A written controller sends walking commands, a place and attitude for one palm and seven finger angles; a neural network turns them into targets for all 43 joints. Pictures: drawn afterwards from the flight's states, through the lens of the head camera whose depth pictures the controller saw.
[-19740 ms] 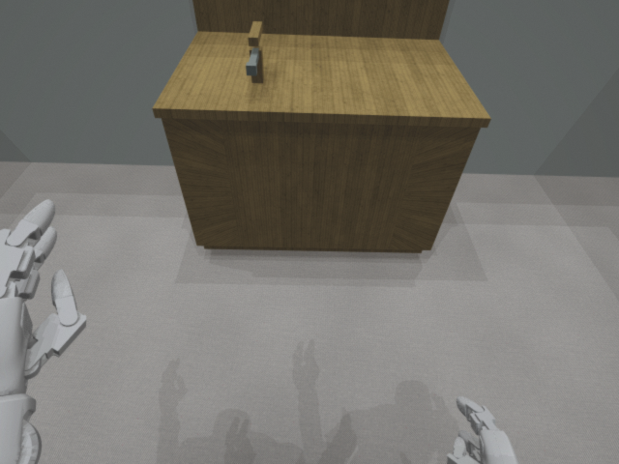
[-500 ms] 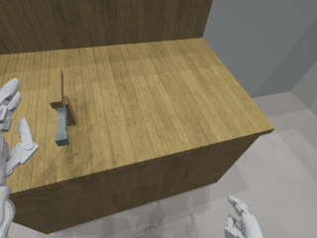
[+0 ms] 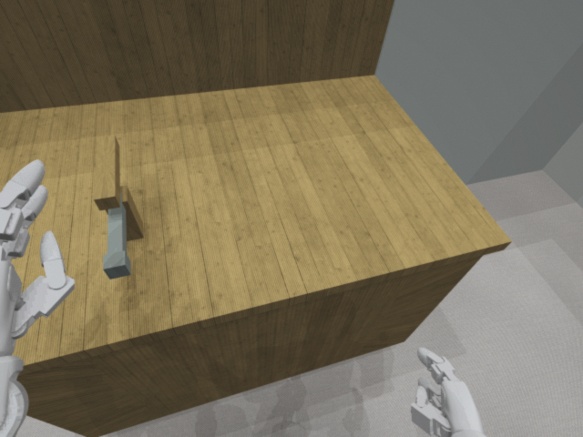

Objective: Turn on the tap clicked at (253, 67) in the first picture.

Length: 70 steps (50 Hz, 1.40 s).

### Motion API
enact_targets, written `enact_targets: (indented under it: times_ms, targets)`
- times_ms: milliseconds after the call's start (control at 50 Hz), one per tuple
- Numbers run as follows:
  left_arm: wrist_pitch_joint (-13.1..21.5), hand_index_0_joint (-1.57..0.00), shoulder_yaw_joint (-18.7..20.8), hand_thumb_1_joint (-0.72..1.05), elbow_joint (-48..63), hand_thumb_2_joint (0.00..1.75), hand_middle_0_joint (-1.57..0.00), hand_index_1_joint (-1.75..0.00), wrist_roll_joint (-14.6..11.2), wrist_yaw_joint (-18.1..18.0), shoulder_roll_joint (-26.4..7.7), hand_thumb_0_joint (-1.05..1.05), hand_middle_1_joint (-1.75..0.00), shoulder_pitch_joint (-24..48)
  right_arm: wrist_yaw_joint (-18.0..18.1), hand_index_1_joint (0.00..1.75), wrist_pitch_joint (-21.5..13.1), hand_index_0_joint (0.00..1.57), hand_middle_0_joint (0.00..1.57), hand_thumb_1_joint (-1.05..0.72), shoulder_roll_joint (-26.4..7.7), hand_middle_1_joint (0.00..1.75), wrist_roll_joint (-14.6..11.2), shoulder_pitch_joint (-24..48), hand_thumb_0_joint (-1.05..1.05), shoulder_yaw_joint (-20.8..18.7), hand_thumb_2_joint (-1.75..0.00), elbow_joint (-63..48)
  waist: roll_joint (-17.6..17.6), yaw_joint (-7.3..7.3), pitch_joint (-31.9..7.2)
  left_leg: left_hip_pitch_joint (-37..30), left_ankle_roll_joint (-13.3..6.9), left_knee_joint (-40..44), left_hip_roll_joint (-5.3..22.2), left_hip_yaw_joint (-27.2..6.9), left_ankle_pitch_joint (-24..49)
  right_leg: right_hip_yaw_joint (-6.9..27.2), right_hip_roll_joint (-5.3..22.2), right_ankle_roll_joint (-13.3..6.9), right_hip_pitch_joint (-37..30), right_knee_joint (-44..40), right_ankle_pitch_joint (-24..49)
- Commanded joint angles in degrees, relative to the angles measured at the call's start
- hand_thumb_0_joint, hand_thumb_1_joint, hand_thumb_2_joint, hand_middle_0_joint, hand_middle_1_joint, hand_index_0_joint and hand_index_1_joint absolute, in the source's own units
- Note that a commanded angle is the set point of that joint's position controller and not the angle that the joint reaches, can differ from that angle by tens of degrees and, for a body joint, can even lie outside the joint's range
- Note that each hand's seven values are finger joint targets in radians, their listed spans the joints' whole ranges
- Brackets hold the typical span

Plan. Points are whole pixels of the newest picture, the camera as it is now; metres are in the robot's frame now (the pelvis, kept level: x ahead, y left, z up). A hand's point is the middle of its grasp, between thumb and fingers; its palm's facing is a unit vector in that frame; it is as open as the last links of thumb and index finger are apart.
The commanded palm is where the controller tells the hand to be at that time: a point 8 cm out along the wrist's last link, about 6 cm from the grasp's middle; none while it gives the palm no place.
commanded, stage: look again from close up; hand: left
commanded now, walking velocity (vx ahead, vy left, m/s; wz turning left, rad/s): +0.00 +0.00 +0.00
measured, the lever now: (117, 265) +0.31 +0.28 +0.03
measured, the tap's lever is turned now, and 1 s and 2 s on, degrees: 0 0 0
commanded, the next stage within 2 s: come to a stop and stand still in 0.24 s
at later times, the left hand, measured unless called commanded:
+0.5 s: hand (32, 254) +0.23 +0.28 +0.18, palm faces +0.46 -0.79 -0.40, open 7.4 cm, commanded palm +0.15 +0.27 +0.17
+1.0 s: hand (73, 285) +0.21 +0.24 +0.16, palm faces +0.38 -0.86 -0.33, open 7.4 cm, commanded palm +0.15 +0.28 +0.17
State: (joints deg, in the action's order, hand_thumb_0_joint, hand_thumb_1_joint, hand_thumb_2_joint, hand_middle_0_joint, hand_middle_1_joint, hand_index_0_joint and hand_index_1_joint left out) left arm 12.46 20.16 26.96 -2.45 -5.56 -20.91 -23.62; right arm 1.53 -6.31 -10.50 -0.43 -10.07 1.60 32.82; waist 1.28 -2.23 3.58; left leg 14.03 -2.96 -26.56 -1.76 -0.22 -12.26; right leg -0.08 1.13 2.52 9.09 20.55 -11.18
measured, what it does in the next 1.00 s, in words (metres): stands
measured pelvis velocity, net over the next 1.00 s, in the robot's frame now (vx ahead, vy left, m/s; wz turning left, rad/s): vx -0.01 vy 0.00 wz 0.00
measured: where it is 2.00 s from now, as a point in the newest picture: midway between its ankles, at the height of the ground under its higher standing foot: outside the picture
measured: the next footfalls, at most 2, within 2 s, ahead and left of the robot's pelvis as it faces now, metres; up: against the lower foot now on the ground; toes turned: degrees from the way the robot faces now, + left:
none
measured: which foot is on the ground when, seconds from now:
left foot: down 0.00-1.00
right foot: down 0.00-1.00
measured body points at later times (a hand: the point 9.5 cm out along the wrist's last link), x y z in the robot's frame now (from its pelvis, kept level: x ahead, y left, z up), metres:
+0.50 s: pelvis -0.02 -0.01 +0.00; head +0.02 +0.02 +0.45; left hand +0.20 +0.32 +0.20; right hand +0.16 -0.23 -0.07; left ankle +0.02 +0.08 -0.74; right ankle +0.00 -0.15 -0.74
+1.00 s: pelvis -0.01 +0.00 +0.00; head +0.01 +0.02 +0.45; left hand +0.19 +0.29 +0.18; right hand +0.18 -0.22 -0.07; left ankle +0.02 +0.08 -0.74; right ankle +0.00 -0.15 -0.74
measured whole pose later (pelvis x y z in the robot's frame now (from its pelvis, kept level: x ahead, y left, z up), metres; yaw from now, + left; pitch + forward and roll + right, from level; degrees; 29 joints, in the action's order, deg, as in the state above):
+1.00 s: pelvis -0.01 +0.00 +0.00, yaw +0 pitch -1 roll -2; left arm 15.4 19.4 24.3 -1.8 -5.2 -19.8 -21.3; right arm 0.9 -9.6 -10.6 -0.1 -10.5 1.6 34.1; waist 1.7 -1.9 2.8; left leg 14.2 -2.7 -26.9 -1.7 -0.1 -11.8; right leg 0.0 1.1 2.3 9.9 22.2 -11.4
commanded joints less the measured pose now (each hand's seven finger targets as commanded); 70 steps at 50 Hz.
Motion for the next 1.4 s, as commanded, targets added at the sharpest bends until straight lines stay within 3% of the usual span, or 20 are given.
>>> enact_targets:
  times_ms: [0, 40, 60, 340, 360, 380, 400, 440, 520, 560, 620, 640, 680, 820, 940, 960, 1040, 1080, 1300, 1380]
  targets:
    - [3.4, -0.2, 4.6, 0.9, 10.1, 0.9, -0.2, -0.3, 0.0, -1.1, -8.1, 0.0, -0.3, 4.8, 0.9, 0.3, -2.9, 0.2, 0.2, -0.9, -8.0, 0.3, -0.3, 4.0, 0.0, -3.6, -0.9, -8.7, -3.9, 0.92, -8.9, -1.1, 2.2, 6.9, 4.7, -3.8, 2.5, 0.7, 0.9, -3.1, -3.6, -1.9, 7.1]
    - [3.3, -0.2, 6.2, 0.9, 11.5, 0.9, -0.2, -0.3, 0.2, -1.5, -9.9, 0.0, -0.3, 5.4, 1.1, 0.3, -3.1, 0.2, 0.2, -0.9, -7.9, 0.3, -0.6, 5.0, 0.0, -3.6, -0.9, -8.8, -4.7, 0.84, -8.6, -1.0, 2.1, 7.1, 4.8, -3.9, 1.6, 0.9, 1.0, -3.1, -3.4, -2.1, 6.3]
    - [3.4, -0.2, 4.6, 0.9, 10.3, 0.9, -0.2, -0.3, 0.0, -1.2, -8.1, 0.0, -0.3, 4.9, 1.0, 0.3, -2.9, 0.2, 0.2, -0.9, -8.0, 0.3, -0.2, 4.4, 0.0, -3.4, -0.9, -8.6, -4.3, 0.88, -8.6, -0.5, 2.0, 7.4, 4.6, -4.0, 1.0, 0.6, 0.7, -3.0, -3.5, -2.4, 5.6]
    - [3.3, -0.2, 6.9, 0.9, 11.0, 0.9, -0.2, -0.3, 0.0, -1.5, -10.2, 0.0, -0.3, 2.6, 1.2, 0.3, -3.2, 0.2, 0.2, -0.9, -8.2, 0.3, -0.8, 4.3, 0.0, -4.0, -0.9, -8.3, -4.8, 0.92, -8.8, -0.9, 1.9, 7.2, 4.9, -4.2, 2.1, 1.0, 1.0, -3.0, -3.7, -2.2, 6.3]
    - [9.6, -0.2, 38.8, 0.9, 26.3, 0.9, -0.2, -0.3, 8.8, -1.1, -55.5, 0.0, -0.3, 61.7, 0.5, 0.3, -5.4, 0.2, 0.2, -0.9, -9.8, 0.3, 2.9, -2.2, 0.0, -3.0, -0.9, -7.9, 1.6, 0.34, -1.7, 6.4, 0.8, -0.7, 6.4, -2.7, 7.5, 3.4, 4.0, -2.9, 5.4, -3.9, 6.3]
    - [7.2, -0.2, 15.3, 0.9, -8.6, 0.9, -0.2, -0.3, 2.9, 1.1, -18.5, 0.0, -0.3, 26.7, 0.6, 0.3, -5.2, 0.2, 0.2, -0.9, -2.9, 0.3, 0.4, 1.9, 0.0, -0.9, -0.9, -4.3, 2.5, 1.44, -12.3, -3.9, 0.9, 2.5, 3.3, -3.0, 10.5, 2.4, 4.7, -4.9, 5.0, -0.9, 3.2]
    - [6.5, -0.2, 9.1, 0.9, -9.9, 0.9, -0.2, -0.3, 1.0, 2.0, -11.0, 0.0, -0.3, 12.0, 0.7, 0.3, -6.6, 0.2, 0.2, -0.9, -8.2, 0.3, 0.3, 0.3, 0.0, -4.8, -0.9, -7.3, -5.1, -1.24, -11.7, -6.7, 2.2, 1.3, 3.7, -2.3, 10.2, 8.3, 3.1, -5.5, 3.0, -2.1, 6.7]
    - [7.2, -0.2, 1.8, 0.9, 2.7, 0.9, -0.2, -0.3, -1.0, 2.1, -4.0, 0.0, -0.3, 4.6, -1.3, 0.3, -7.0, 0.2, 0.2, -0.9, -7.8, 0.3, -0.9, 1.6, 0.0, -4.5, -0.9, -7.6, -13.0, -0.2, -14.2, -6.4, 1.3, 4.3, 5.4, -3.3, 12.4, 3.4, 2.4, -4.5, -1.9, 3.1, 6.3]
    - [6.8, -0.2, 5.0, 0.9, 8.8, 0.9, -0.2, -0.3, -0.4, 0.3, -9.4, 0.0, -0.3, 0.6, -2.0, 0.3, -6.9, 0.2, 0.2, -0.9, -8.6, 0.3, -0.4, 2.2, 0.0, -4.3, -0.9, -8.3, -2.2, -0.74, -10.0, 3.4, 1.4, 7.5, 6.2, -5.0, -0.5, 1.6, 1.2, -3.0, -3.4, 3.1, 0.5]
    - [7.1, -0.2, 8.3, 0.9, 9.3, 0.9, -0.2, -0.3, -0.5, -0.5, -11.6, 0.0, -0.3, 1.7, -1.3, 0.3, -6.6, 0.2, 0.2, -0.9, -8.3, 0.3, -0.6, 2.8, 0.0, -3.9, -0.9, -8.4, -0.6, -0.32, -9.7, 4.1, 1.1, 7.8, 6.0, -5.1, -3.3, 0.4, 1.1, -2.8, -3.4, 3.0, 0.1]
    - [7.8, -0.2, 10.1, 0.9, 8.7, 0.9, -0.2, -0.3, -0.7, -0.6, -12.9, 0.0, -0.3, 6.4, 0.1, 0.3, -6.7, 0.2, 0.2, -0.9, -8.1, 0.3, -0.5, 2.8, 0.0, -3.8, -0.9, -8.4, -0.8, 0.24, -7.7, 4.0, 1.1, 7.4, 5.2, -5.4, -6.0, 1.9, 1.3, -3.0, -1.3, 1.5, -1.3]
    - [8.0, -0.2, 11.0, 0.9, 10.8, 0.9, -0.2, -0.3, -0.5, -0.7, -14.7, 0.0, -0.3, 8.9, 0.4, 0.3, -6.6, 0.2, 0.2, -0.9, -8.2, 0.3, -0.6, 3.7, 0.0, -3.5, -0.9, -8.3, -4.3, 0.41, -7.8, 2.6, 1.0, 7.7, 5.3, -5.3, -5.1, 1.7, 1.2, -3.1, -0.8, 1.9, -0.7]
    - [8.1, -0.2, 8.7, 0.9, 8.9, 0.9, -0.2, -0.3, -0.4, -0.6, -12.0, 0.0, -0.3, 9.7, 0.7, 0.3, -6.9, 0.2, 0.2, -0.9, -7.7, 0.3, -0.5, 3.0, 0.0, -3.3, -0.9, -7.9, -6.7, 0.32, -8.3, 2.9, 0.8, 7.8, 5.6, -5.7, -5.1, 1.2, 1.4, -3.1, -2.3, 2.2, 0.1]
    - [7.2, -0.2, 3.2, 0.9, 9.3, 0.9, -0.2, -0.3, 0.6, -0.7, -7.2, 0.0, -0.3, 9.0, -0.1, 0.3, -7.5, 0.2, 0.2, -0.9, -8.2, 0.3, -0.2, 2.8, 0.0, -3.6, -0.9, -6.6, -5.7, 0.48, -8.5, -0.6, 1.9, 7.0, 4.9, -4.6, 0.3, 1.6, 0.7, -3.1, -1.4, 0.2, 3.0]
    - [6.3, -0.2, 7.3, 0.9, 9.9, 0.9, -0.2, -0.3, 0.5, -1.1, -10.6, 0.0, -0.3, 6.0, 0.2, 0.3, -6.0, 0.2, 0.2, -0.9, -7.9, 0.3, -0.2, 4.2, 0.0, -3.4, -0.9, -7.2, -5.7, 0.33, -9.7, -1.3, 2.4, 6.5, 4.7, -4.1, 5.6, 0.8, 0.5, -3.0, -3.1, -0.2, 6.6]
    - [6.3, -0.2, 5.7, 0.9, 9.0, 0.9, -0.2, -0.3, 0.2, -0.8, -8.5, 0.0, -0.3, 5.4, 0.2, 0.3, -5.6, 0.2, 0.2, -0.9, -7.7, 0.3, 0.0, 3.7, 0.0, -3.2, -0.9, -7.3, -4.7, 0.49, -9.7, -0.9, 2.4, 6.6, 4.6, -4.2, 6.4, 0.3, 0.4, -2.9, -3.3, -0.2, 6.7]
    - [5.8, -0.2, 7.7, 0.9, 11.0, 0.9, -0.2, -0.3, -0.2, -0.9, -10.6, 0.0, -0.3, 4.5, 0.5, 0.3, -5.2, 0.2, 0.2, -0.9, -7.7, 0.3, -0.3, 4.7, 0.0, -3.2, -0.9, -8.0, -5.0, 0.38, -10.4, -2.4, 2.5, 6.1, 4.5, -3.7, 9.0, 0.4, 0.5, -2.8, -3.7, -0.6, 8.8]
    - [5.6, -0.2, 5.6, 0.9, 11.5, 0.9, -0.2, -0.3, -0.4, -0.6, -8.7, 0.0, -0.3, 4.7, 0.5, 0.3, -4.9, 0.2, 0.2, -0.9, -7.8, 0.3, -0.2, 4.1, 0.0, -3.3, -0.9, -8.3, -5.9, 0.59, -10.6, -2.9, 2.6, 6.2, 4.7, -3.7, 10.1, 0.3, 0.5, -2.8, -3.9, -0.3, 9.1]
    - [4.3, -0.2, 4.7, 0.9, 10.0, 0.9, -0.2, -0.3, -0.2, -1.0, -8.3, 0.0, -0.3, 5.0, 0.9, 0.3, -4.2, 0.2, 0.2, -0.9, -8.1, 0.3, -0.2, 4.3, 0.0, -3.4, -0.9, -8.1, -3.9, 0.64, -8.9, -2.2, 2.3, 7.0, 4.4, -3.6, 4.0, 1.3, 0.7, -2.8, -3.1, -2.5, 6.7]
    - [4.4, -0.2, 5.1, 0.9, 11.9, 0.9, -0.2, -0.3, -0.1, -1.1, -8.9, 0.0, -0.3, 5.2, 1.0, 0.3, -4.2, 0.2, 0.2, -0.9, -8.0, 0.3, -0.3, 4.4, 0.0, -3.6, -0.9, -8.2, -6.0, 0.68, -9.5, -1.7, 2.4, 7.9, 4.5, -4.1, 3.5, 0.7, 0.4, -2.8, -4.2, -1.8, 6.1]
